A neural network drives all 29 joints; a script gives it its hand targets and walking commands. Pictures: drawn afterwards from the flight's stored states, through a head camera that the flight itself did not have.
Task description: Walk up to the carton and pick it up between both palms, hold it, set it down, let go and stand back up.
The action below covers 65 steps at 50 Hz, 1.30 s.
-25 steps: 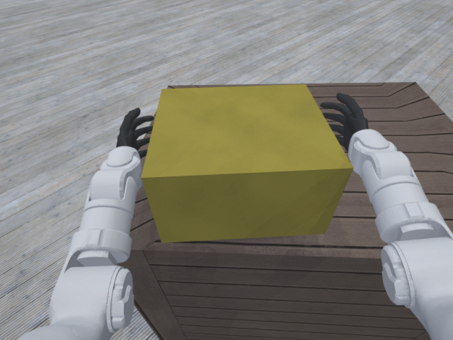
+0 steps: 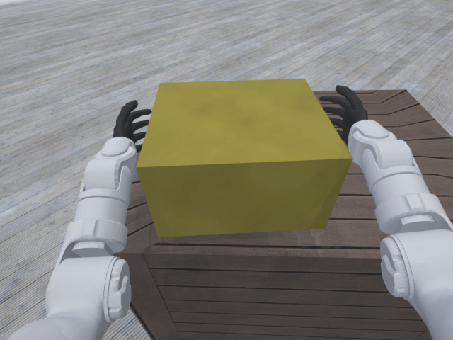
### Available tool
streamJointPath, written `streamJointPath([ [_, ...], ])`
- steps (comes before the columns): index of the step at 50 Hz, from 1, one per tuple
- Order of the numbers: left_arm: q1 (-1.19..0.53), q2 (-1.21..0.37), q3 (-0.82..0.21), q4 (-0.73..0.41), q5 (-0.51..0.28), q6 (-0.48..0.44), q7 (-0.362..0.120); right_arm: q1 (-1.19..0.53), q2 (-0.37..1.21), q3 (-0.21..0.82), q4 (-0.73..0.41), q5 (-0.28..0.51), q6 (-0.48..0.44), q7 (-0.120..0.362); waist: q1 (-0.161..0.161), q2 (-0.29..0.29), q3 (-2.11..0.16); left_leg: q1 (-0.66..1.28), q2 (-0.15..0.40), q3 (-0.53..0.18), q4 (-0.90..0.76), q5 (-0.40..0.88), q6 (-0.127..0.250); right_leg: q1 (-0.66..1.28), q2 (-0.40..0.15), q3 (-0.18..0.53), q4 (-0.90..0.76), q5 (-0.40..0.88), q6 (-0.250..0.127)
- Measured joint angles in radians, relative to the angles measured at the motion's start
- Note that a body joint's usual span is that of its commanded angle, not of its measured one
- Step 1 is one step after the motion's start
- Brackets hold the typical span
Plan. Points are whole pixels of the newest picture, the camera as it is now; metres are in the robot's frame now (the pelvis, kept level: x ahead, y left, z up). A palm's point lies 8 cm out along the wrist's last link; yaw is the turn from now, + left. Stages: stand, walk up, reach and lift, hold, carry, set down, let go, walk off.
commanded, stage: reach and lift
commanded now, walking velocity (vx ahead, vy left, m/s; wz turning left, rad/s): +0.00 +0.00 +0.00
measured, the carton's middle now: (237, 151) +0.43 +0.02 +0.14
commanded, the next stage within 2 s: hold in 0.40 s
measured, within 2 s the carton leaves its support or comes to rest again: neither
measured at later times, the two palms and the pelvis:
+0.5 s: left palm (124, 139) +0.38 +0.21 +0.21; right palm (358, 124) +0.41 -0.19 +0.21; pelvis +0.00 +0.00 +0.00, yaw +0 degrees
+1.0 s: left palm (126, 136) +0.37 +0.20 +0.22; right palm (370, 125) +0.39 -0.20 +0.22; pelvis -0.01 +0.00 +0.00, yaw +0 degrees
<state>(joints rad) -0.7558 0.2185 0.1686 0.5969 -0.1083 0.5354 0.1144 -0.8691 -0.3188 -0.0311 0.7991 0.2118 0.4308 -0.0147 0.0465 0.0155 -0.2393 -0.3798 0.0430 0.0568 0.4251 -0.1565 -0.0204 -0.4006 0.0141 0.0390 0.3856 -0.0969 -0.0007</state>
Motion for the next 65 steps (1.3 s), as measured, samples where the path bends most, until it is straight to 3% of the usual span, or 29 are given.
streamJointPath([
  [65,-0.021,0.007,0.014,-0.033,0.009,0.103,-0.007,-0.017,0.0,-0.003,-0.002,0.026,0.081,-0.012,-0.045,0.0,-0.022,0.03,-0.001,-0.002,0.0,0.009,0.001,0.031,0.0,0.0,-0.002,0.009,0.001],
])
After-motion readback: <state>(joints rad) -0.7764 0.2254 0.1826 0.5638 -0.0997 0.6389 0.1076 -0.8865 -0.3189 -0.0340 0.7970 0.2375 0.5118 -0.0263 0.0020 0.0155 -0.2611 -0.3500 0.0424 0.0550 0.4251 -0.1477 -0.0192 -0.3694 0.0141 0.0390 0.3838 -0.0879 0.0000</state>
